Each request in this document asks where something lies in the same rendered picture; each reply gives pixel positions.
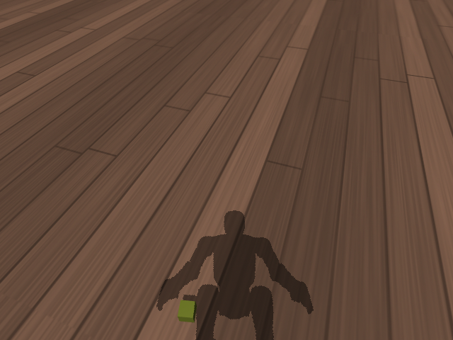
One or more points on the cube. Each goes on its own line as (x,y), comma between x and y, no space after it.
(187,311)

